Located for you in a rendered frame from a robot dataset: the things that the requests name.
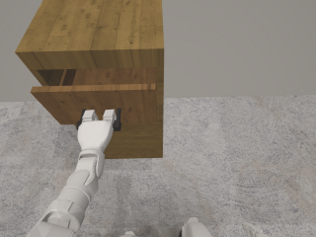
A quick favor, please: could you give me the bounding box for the handle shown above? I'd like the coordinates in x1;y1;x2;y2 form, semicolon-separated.
76;108;121;131

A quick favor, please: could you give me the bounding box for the robot left hand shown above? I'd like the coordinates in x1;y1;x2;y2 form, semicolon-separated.
77;109;117;153

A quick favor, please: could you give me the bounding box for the left robot shin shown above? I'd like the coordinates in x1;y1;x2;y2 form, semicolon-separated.
124;231;135;236

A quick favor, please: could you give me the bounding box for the left robot upper arm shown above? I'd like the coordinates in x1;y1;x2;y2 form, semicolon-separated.
30;221;79;237

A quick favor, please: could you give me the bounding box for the right robot shin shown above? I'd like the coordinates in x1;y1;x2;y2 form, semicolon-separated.
186;217;198;224

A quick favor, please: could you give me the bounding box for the robot right hand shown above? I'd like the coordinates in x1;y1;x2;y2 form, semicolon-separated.
242;222;269;237

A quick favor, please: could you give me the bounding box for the left robot forearm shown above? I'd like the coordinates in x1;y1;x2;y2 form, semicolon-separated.
26;149;105;237

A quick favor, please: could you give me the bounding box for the robot shin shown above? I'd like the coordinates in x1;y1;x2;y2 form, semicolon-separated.
186;217;198;224
124;231;135;236

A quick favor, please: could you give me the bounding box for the drawer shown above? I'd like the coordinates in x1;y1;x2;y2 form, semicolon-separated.
30;67;157;125

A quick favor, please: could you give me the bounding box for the cabinet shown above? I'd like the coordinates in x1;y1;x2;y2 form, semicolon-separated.
15;0;165;159

